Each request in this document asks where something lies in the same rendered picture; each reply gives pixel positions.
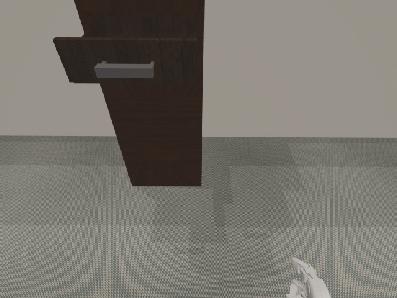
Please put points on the right robot hand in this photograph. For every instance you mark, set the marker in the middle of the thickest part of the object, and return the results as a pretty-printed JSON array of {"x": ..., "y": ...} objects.
[{"x": 315, "y": 287}]

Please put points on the cabinet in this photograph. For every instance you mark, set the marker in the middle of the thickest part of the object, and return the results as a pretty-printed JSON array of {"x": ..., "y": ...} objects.
[{"x": 158, "y": 126}]

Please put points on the handle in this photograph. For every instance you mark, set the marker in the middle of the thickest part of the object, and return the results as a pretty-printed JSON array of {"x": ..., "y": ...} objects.
[{"x": 104, "y": 70}]

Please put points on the drawer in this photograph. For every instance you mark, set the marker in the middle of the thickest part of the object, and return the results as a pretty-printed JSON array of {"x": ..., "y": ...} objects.
[{"x": 171, "y": 42}]

